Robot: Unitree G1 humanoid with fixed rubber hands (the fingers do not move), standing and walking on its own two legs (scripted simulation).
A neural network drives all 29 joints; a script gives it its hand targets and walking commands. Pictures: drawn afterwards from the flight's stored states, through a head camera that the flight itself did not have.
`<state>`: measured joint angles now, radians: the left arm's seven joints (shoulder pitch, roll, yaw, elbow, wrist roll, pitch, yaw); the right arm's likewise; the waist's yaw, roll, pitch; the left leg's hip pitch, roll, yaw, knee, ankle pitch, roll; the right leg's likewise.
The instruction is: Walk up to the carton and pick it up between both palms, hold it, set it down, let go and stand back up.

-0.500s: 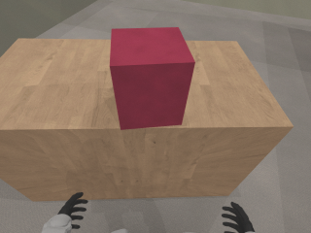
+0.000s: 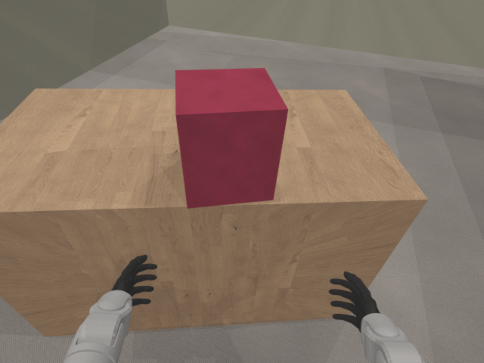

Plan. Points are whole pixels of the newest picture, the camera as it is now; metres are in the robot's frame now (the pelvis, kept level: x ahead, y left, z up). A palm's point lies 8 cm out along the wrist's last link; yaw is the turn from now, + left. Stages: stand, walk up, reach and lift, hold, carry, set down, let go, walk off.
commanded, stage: reach and lift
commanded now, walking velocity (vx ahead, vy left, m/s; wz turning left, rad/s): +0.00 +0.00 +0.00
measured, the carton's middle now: (226, 137) +0.59 +0.04 +0.08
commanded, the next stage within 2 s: none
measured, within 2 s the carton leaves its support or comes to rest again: neither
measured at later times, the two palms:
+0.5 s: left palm (122, 265) +0.30 +0.22 +0.00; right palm (354, 269) +0.28 -0.20 +0.00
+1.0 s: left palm (117, 219) +0.35 +0.23 +0.07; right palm (342, 217) +0.36 -0.18 +0.06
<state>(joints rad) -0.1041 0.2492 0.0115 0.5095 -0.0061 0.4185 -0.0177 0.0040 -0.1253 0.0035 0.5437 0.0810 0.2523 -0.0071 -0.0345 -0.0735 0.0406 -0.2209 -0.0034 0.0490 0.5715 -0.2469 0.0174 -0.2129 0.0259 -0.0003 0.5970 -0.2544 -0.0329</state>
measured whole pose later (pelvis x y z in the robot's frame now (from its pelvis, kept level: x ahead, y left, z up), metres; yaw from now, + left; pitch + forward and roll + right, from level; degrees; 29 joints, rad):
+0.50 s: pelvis +0.05 +0.00 +0.02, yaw -2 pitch -2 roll +0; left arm -0.03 0.24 0.01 0.47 -0.12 0.13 0.03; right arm 0.02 -0.14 -0.01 0.47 0.12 0.05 0.00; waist 0.02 -0.04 0.01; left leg -0.16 0.01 0.09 0.38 -0.19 0.01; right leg -0.15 0.03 0.01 0.41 -0.22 -0.03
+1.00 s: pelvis +0.10 +0.00 +0.02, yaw -2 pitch -2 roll +0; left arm 0.06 0.20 0.08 0.14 -0.11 0.10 -0.01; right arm 0.03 -0.21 0.08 0.28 0.26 -0.08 -0.06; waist 0.04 -0.01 0.02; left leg -0.05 0.01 0.07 0.31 -0.23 0.01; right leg -0.01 0.03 0.00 0.28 -0.23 -0.03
